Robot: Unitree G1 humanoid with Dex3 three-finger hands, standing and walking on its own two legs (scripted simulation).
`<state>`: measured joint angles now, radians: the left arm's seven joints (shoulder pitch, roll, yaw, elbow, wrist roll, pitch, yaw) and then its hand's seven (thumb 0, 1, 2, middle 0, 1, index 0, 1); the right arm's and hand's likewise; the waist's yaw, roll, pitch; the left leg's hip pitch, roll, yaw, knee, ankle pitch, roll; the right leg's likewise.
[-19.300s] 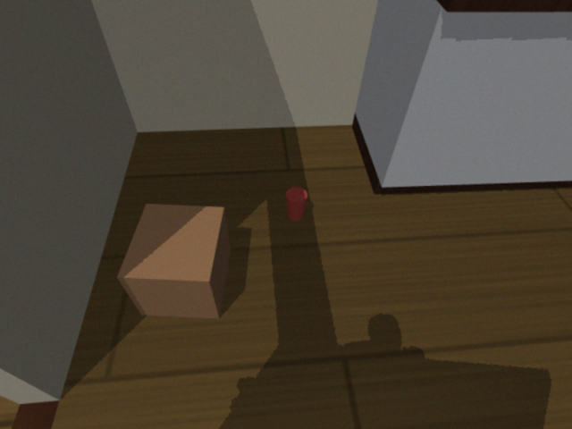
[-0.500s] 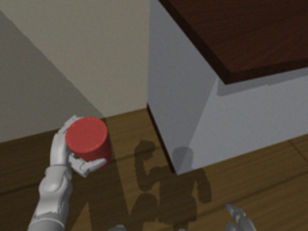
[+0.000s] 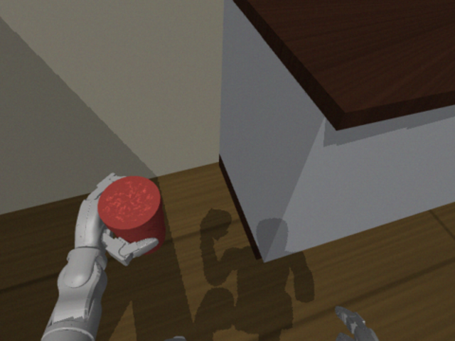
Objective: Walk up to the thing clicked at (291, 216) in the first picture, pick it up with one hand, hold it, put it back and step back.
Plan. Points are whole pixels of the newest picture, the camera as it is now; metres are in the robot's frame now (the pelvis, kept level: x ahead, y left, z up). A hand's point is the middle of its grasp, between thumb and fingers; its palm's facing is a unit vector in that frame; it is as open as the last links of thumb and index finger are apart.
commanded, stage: hold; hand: left
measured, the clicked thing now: (139, 220) +0.31 +0.16 +0.02
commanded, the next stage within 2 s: crouch in 1.02 s
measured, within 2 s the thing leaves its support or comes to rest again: neither
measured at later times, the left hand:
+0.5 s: hand (133, 221) +0.31 +0.17 +0.03, palm faces +0.07 -1.00 -0.02, open 11.7 cm
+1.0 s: hand (130, 222) +0.31 +0.17 +0.03, palm faces +0.06 -1.00 -0.02, open 11.7 cm
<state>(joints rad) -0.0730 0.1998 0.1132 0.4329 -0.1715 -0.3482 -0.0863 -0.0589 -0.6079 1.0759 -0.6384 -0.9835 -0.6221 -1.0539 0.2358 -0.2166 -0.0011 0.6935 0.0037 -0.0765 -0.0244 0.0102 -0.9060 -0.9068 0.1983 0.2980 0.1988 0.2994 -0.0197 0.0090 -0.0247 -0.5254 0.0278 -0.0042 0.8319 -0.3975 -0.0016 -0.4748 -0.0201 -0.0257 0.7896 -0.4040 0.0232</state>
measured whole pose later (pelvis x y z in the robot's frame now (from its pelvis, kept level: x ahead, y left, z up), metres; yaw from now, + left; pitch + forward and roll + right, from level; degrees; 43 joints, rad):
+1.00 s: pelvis -0.01 +0.00 +0.00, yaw +0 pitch +5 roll -1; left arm -0.07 0.20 0.12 0.43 -0.17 -0.35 -0.09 -0.06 -0.61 1.08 -0.64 -0.98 -0.63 -1.05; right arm 0.23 -0.21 0.00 0.69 0.01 -0.08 -0.03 0.01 -0.90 -0.91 0.20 0.30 0.20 0.30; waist -0.02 0.01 -0.02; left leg -0.54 0.03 -0.01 0.84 -0.39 0.00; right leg -0.48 -0.02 -0.03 0.79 -0.40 0.02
